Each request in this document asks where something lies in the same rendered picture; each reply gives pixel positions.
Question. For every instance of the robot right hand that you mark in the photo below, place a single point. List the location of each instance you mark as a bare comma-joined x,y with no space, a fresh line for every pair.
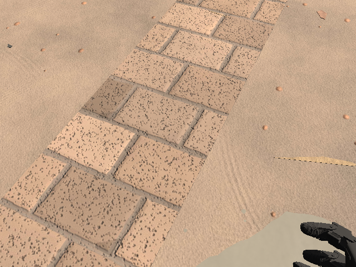
337,236

